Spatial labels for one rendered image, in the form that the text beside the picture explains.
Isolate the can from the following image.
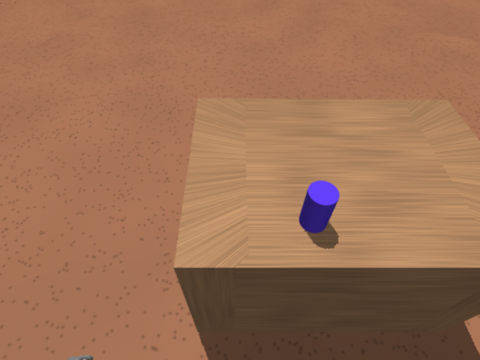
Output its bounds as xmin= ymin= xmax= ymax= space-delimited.
xmin=299 ymin=181 xmax=340 ymax=233

